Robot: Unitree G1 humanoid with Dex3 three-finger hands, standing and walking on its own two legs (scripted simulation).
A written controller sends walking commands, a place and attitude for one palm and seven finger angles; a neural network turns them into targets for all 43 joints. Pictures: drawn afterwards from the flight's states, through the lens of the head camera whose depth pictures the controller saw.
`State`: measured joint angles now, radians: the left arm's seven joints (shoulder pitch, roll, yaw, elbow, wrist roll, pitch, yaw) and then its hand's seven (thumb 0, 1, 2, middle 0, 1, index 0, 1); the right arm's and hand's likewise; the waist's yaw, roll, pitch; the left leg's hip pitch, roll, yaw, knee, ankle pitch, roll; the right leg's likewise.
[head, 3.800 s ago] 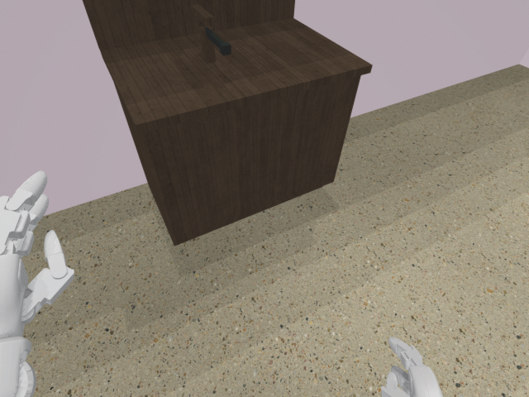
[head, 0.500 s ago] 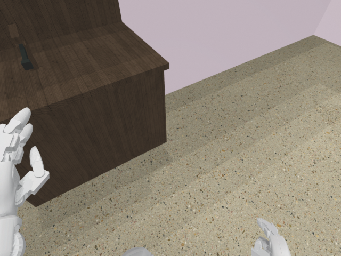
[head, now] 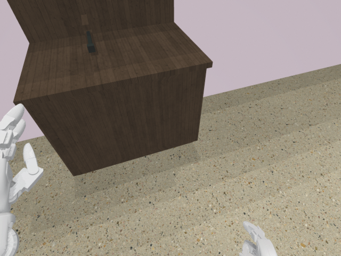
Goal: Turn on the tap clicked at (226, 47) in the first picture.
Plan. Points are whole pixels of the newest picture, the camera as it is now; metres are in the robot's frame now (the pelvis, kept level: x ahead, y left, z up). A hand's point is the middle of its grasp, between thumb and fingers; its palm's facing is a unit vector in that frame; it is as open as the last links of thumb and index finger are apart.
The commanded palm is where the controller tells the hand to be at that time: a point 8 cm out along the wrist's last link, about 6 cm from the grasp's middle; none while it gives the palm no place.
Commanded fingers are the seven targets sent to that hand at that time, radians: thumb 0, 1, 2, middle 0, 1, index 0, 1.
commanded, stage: take the last steps up to it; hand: left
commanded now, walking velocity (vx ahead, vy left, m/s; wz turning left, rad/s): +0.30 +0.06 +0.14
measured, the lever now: (91, 48) +0.87 +0.43 +0.07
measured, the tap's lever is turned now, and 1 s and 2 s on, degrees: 0 0 0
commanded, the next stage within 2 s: none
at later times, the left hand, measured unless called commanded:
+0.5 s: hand (23, 158) +0.22 +0.28 +0.19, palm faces +0.45 -0.81 -0.37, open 7.4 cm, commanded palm +0.16 +0.32 +0.19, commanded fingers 0.00 0.90 0.90 -0.20 -0.30 -0.20 -0.30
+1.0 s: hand (48, 121) +0.31 +0.28 +0.19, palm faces +0.46 -0.80 -0.38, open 7.4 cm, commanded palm +0.26 +0.32 +0.19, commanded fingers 0.00 0.90 0.90 -0.20 -0.30 -0.20 -0.30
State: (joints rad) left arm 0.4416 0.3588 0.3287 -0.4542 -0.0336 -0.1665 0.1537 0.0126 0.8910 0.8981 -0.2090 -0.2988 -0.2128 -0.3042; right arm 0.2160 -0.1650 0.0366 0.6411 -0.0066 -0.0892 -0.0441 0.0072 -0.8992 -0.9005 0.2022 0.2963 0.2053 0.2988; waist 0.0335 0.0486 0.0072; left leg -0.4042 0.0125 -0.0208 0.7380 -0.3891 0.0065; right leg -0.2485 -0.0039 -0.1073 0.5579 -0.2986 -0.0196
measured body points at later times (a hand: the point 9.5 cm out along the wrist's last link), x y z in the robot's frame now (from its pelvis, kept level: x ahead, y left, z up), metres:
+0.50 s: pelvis +0.02 +0.03 +0.01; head +0.02 +0.04 +0.46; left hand +0.19 +0.32 +0.21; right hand +0.18 -0.18 -0.08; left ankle +0.00 +0.15 -0.73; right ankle +0.05 -0.08 -0.68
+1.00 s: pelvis +0.11 +0.03 +0.00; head +0.13 +0.04 +0.45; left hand +0.28 +0.32 +0.21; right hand +0.29 -0.23 -0.07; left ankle +0.16 +0.15 -0.73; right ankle +0.09 -0.07 -0.73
